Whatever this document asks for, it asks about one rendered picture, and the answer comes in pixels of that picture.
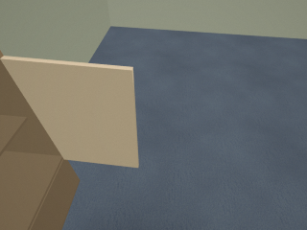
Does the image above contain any cupboard door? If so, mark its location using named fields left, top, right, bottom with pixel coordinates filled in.
left=0, top=56, right=139, bottom=168

